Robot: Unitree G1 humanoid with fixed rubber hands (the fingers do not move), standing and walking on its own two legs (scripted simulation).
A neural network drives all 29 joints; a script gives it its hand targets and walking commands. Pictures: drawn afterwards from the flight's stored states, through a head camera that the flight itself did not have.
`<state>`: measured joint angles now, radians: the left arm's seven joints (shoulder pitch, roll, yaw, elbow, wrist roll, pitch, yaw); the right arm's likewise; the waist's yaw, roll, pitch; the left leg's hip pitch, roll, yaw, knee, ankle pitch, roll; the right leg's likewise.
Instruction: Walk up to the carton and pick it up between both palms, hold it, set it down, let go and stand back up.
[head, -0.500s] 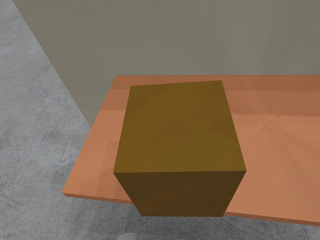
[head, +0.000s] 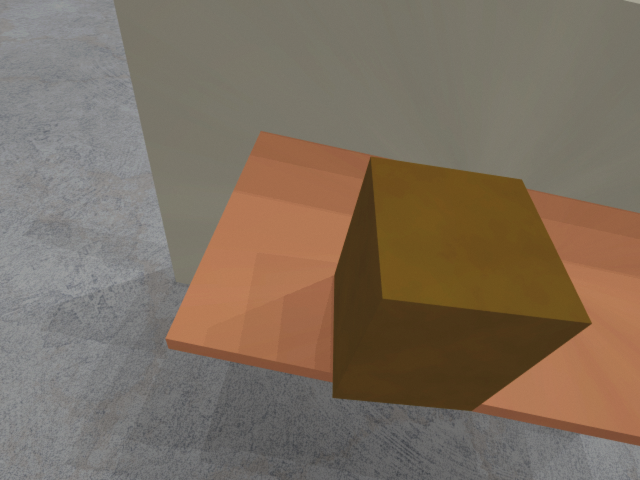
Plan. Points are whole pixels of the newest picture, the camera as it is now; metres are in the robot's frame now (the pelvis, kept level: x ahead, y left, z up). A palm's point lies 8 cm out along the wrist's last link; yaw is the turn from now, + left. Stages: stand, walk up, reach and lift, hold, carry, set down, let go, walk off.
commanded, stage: walk up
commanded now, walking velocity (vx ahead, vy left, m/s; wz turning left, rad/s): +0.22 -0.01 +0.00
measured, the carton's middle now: (424, 291) +0.36 -0.13 +0.07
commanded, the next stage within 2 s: none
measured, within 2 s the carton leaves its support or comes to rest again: neither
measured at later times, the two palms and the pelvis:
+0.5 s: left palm (211, 478) +0.18 +0.12 -0.15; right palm out of the picture -0.02 -0.29 -0.17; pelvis +0.09 -0.09 -0.02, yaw +0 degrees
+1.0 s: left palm out of the picture +0.07 +0.21 -0.13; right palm out of the picture +0.07 -0.33 -0.15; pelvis +0.03 -0.07 -0.01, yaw +1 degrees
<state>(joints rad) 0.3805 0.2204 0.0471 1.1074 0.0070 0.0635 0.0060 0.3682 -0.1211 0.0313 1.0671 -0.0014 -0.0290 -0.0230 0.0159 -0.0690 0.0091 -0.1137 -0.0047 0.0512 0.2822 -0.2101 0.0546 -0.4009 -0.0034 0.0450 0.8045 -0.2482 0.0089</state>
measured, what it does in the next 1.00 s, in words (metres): steps on the spot: right foot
